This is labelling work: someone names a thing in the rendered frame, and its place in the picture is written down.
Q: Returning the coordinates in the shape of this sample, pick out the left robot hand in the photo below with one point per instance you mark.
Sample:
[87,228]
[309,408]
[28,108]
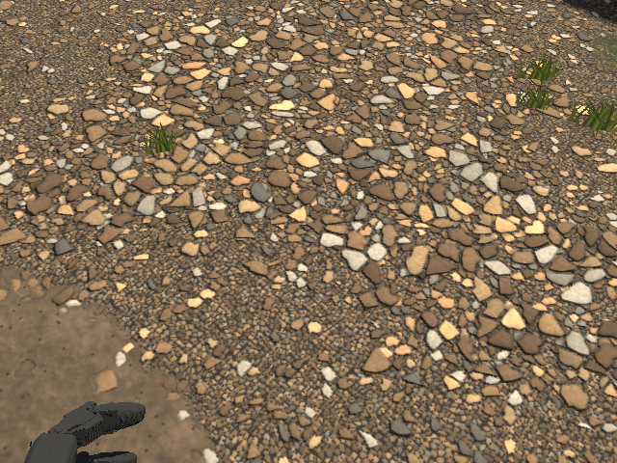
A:
[80,427]

